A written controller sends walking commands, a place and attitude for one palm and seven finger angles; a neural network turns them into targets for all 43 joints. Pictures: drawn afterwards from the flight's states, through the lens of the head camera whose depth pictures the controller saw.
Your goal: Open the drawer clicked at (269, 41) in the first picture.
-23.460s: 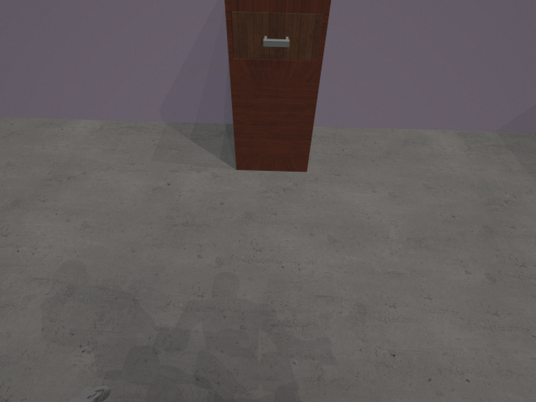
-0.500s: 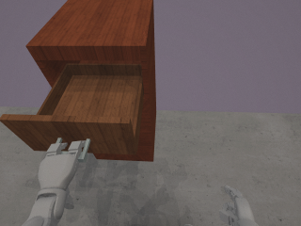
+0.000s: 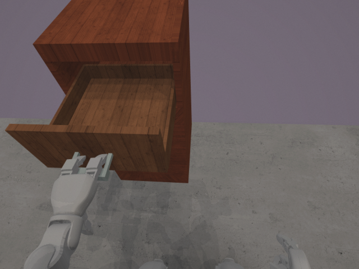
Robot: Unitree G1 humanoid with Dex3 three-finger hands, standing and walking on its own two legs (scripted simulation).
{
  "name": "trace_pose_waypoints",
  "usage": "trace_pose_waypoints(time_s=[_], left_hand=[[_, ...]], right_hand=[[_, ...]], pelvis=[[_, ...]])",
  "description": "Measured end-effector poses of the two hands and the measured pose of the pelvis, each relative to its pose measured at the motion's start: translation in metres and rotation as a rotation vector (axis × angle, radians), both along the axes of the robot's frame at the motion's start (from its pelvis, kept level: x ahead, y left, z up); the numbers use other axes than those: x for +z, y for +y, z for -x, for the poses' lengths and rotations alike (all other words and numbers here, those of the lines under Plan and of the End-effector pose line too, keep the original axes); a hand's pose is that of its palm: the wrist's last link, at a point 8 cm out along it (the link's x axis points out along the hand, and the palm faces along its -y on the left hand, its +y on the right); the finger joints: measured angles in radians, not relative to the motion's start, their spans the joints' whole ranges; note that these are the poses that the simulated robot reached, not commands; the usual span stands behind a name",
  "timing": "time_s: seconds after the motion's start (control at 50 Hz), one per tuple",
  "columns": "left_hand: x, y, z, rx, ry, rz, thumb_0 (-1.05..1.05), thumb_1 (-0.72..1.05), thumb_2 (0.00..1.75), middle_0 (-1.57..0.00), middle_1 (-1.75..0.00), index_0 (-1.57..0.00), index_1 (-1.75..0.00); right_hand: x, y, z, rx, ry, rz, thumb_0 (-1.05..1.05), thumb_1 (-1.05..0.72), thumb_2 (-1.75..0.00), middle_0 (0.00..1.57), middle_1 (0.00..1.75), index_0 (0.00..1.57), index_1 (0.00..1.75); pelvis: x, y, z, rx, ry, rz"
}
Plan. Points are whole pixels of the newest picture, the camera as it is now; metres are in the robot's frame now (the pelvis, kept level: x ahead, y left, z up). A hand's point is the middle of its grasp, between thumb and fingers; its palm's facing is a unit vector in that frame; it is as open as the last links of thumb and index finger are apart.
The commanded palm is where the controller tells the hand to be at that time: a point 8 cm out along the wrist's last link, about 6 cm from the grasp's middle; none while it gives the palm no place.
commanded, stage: lift the hand off the handle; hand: left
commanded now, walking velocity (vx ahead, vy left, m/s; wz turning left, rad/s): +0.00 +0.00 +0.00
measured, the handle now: (89, 165) +0.33 +0.26 +0.01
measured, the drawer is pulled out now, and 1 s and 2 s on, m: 0.26 0.24 0.24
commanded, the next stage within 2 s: draw the hand back to the body in 1.34 s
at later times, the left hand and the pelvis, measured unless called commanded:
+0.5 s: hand (76, 175) +0.29 +0.26 +0.05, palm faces +0.06 -0.05 -1.00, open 15.3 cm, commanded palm +0.26 +0.26 +0.12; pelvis +0.03 +0.02 +0.02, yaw -1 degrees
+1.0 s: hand (59, 156) +0.29 +0.26 +0.13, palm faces +0.05 -0.06 -1.00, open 16.2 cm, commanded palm +0.25 +0.26 +0.19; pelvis +0.05 +0.01 +0.04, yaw +0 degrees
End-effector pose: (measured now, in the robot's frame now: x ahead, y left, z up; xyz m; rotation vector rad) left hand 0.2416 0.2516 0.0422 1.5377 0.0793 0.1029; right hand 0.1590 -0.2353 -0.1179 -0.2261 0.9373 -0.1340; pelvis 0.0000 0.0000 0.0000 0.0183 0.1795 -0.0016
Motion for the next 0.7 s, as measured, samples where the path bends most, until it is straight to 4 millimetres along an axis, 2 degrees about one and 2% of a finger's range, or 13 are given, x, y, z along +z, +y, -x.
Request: trace_pose_waypoints(time_s=[0.12,0.26,0.42,0.62,0.7], left_hand=[[0.002,0.000,-0.014,-0.002,0.022,-0.003,0.00,-0.49,0.30,-0.27,-0.39,-0.28,-0.38],[0.011,0.001,-0.023,-0.001,0.062,0.030,0.00,-0.49,0.30,-0.28,-0.35,-0.30,-0.36],[0.052,0.008,-0.022,-0.007,-0.065,0.009,0.00,-0.49,0.30,-0.22,-0.32,-0.35,-0.39],[0.076,0.006,-0.022,0.034,-0.007,0.036,0.00,-0.49,0.30,-0.18,-0.31,-0.33,-0.39],[0.094,0.005,-0.021,0.019,-0.041,0.035,0.00,-0.49,0.30,-0.18,-0.30,-0.31,-0.37]], right_hand=[[0.005,0.009,-0.006,0.003,-0.017,-0.009,0.01,-0.90,-0.90,0.20,0.30,0.21,0.30],[0.021,0.009,-0.015,-0.024,-0.064,-0.001,0.01,-0.90,-0.90,0.21,0.30,0.21,0.30],[0.035,0.009,-0.034,-0.004,-0.088,0.006,0.01,-0.90,-0.90,0.20,0.30,0.21,0.30],[0.054,0.027,-0.071,0.050,-0.147,-0.042,0.01,-0.90,-0.90,0.20,0.30,0.21,0.30],[0.060,0.036,-0.084,0.086,-0.166,-0.057,0.01,-0.90,-0.90,0.20,0.30,0.21,0.30]], pelvis=[[0.003,0.003,0.000,-0.001,-0.008,0.002],[0.011,0.008,-0.008,-0.015,-0.032,0.004],[0.019,0.013,-0.021,-0.016,-0.055,0.010],[0.030,0.015,-0.034,-0.014,-0.108,0.009],[0.033,0.013,-0.038,-0.011,-0.124,0.010]])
